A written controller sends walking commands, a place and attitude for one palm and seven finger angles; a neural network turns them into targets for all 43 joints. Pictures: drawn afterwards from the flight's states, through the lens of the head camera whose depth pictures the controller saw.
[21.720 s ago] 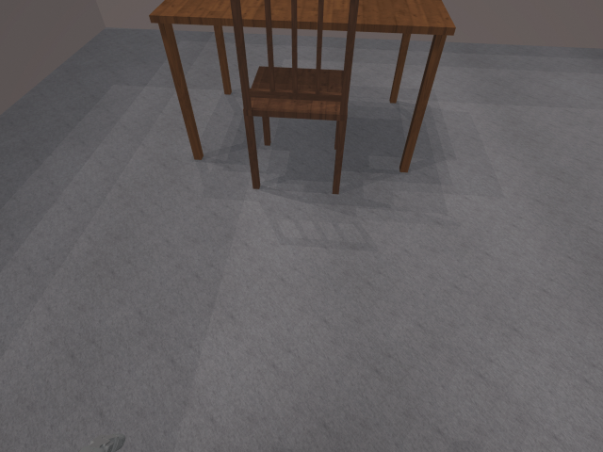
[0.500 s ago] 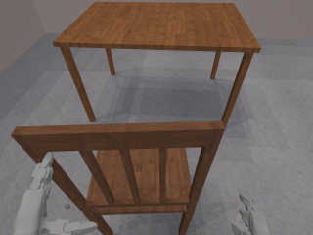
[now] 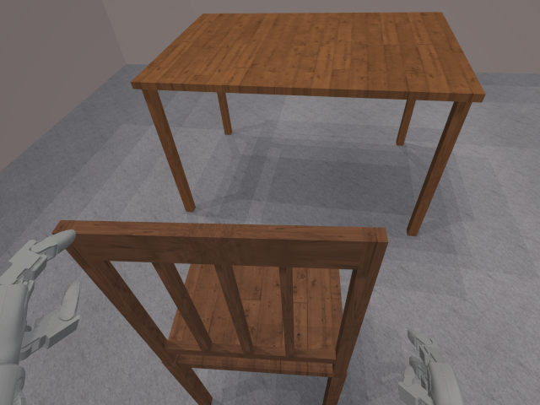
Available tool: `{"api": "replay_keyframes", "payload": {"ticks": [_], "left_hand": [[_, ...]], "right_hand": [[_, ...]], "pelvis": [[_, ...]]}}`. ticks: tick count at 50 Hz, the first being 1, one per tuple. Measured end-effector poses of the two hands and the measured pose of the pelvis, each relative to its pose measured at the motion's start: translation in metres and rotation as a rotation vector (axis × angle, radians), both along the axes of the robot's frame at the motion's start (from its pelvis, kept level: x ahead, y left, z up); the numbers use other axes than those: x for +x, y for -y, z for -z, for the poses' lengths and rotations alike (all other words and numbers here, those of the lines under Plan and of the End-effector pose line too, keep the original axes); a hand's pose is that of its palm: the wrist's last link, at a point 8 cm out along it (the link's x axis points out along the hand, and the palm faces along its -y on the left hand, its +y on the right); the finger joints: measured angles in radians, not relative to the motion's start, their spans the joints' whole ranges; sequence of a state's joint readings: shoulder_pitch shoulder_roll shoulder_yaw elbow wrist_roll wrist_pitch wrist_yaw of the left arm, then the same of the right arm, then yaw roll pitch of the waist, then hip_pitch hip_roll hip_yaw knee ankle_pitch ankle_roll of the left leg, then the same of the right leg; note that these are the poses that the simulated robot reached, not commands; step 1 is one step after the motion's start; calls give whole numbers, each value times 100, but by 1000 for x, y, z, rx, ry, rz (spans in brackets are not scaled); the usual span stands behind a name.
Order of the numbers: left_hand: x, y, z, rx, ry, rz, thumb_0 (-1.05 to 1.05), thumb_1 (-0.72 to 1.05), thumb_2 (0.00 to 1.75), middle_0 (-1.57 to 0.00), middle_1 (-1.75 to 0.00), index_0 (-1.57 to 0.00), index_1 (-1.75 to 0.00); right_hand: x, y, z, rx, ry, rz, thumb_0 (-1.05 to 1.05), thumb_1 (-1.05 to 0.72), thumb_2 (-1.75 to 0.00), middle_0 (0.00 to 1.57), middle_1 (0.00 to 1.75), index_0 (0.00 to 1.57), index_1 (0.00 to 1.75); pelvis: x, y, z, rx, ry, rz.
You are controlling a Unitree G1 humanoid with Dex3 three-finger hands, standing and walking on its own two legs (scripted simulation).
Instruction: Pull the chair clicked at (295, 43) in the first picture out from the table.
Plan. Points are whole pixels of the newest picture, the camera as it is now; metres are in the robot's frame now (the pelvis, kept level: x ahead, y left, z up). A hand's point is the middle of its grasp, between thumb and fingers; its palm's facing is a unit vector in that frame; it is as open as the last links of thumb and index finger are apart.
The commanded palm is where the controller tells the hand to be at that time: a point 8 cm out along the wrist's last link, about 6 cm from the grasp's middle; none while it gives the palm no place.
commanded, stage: draw the hand back to the body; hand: left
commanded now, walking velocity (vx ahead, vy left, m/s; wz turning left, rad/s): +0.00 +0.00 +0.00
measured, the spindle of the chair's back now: (237, 313) +0.28 +0.12 -0.07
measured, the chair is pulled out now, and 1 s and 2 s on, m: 0.62 0.62 0.62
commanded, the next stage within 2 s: step back with the hand held close in 0.34 s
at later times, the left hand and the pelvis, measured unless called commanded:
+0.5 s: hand (73, 284) +0.19 +0.25 +0.17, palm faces +0.44 -0.78 -0.44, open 7.4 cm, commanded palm +0.14 +0.29 +0.18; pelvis -0.01 -0.01 +0.00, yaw -2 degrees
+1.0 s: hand (42, 307) +0.16 +0.28 +0.16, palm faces +0.39 -0.78 -0.49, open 7.4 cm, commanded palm +0.10 +0.31 +0.18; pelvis -0.05 +0.02 +0.00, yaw -3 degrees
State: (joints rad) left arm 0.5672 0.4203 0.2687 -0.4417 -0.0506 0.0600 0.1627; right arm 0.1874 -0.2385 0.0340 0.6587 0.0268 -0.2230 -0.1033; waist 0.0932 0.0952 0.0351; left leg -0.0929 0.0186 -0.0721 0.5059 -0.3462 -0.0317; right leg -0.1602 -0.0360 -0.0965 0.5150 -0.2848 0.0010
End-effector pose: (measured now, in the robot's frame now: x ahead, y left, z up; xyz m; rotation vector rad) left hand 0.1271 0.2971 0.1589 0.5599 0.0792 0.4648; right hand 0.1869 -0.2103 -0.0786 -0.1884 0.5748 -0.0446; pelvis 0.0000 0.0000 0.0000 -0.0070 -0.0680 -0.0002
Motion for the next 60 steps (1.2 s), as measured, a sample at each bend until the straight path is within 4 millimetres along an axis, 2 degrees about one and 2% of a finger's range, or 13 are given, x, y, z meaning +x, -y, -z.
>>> {"api": "replay_keyframes", "payload": {"ticks": [4, 7, 14, 20, 25, 29, 36, 42, 49, 55, 60], "left_hand": [[5, -1, -30, 34, 180, -22, 1, 77, 84, -19, -28, -39, -37], [12, 4, -39, 26, 257, -6, 1, 83, 86, -20, -29, -33, -35], [23, 20, -22, -25, 205, 79, 1, 88, 89, -20, -30, -24, -31], [18, 19, -28, 2, 216, 95, 1, 89, 90, -20, -30, -22, -30], [17, 12, -27, 3, 218, 85, 1, 89, 90, -20, -30, -22, -30], [24, 0, -32, 43, 238, 96, 1, 89, 90, -21, -30, -21, -30], [28, -6, -21, 70, 151, 174, 1, 89, 90, -20, -30, -21, -30], [19, -16, -23, 96, 167, 205, 1, 89, 90, -20, -30, -22, -30], [-3, -18, -19, 68, 216, 169, 1, 89, 90, -21, -30, -21, -30], [-22, -12, -20, 38, 272, 152, 1, 89, 90, -21, -30, -21, -30], [-30, -16, -21, 53, 282, 156, 1, 89, 90, -21, -30, -21, -30]], "right_hand": [[-2, 7, 1, 5, -6, 12, 2, -90, -89, 20, 30, 20, 30], [-5, 14, 0, 19, -7, 44, 2, -90, -89, 20, 30, 20, 30], [-23, 32, -3, 19, -20, 125, 2, -90, -89, 20, 30, 20, 30], [-38, 40, 1, 0, -52, 160, 2, -90, -89, 20, 30, 20, 30], [-46, 38, 4, -3, -80, 168, 2, -90, -89, 19, 30, 20, 30], [-51, 34, 6, -7, -117, 162, 2, -90, -89, 20, 30, 20, 30], [-65, 23, 5, -16, -171, 216, 2, -90, -89, 20, 30, 20, 30], [-73, 8, 1, -23, -181, 223, 2, -90, -89, 20, 30, 20, 30], [-79, -3, 0, -20, -148, 181, 2, -90, -89, 20, 30, 20, 30], [-92, 1, 1, -38, -136, 161, 2, -90, -89, 20, 30, 20, 30], [-113, 10, -1, -73, -150, 179, 2, -90, -89, 20, 30, 20, 30]], "pelvis": [[-3, 3, -1, 4, 6, 3], [-6, 5, -1, 6, 5, 12], [-10, 9, -2, 7, 1, 36], [-12, 9, -3, 3, 4, 41], [-15, 5, -3, -1, 3, 42], [-21, -1, -3, -9, -22, 43], [-28, -20, -4, 5, -57, 61], [-37, -26, -2, 12, -66, 58], [-51, -23, 3, 7, -59, 53], [-66, -19, 7, -7, -60, 52], [-77, -23, 6, -12, -71, 50]]}}
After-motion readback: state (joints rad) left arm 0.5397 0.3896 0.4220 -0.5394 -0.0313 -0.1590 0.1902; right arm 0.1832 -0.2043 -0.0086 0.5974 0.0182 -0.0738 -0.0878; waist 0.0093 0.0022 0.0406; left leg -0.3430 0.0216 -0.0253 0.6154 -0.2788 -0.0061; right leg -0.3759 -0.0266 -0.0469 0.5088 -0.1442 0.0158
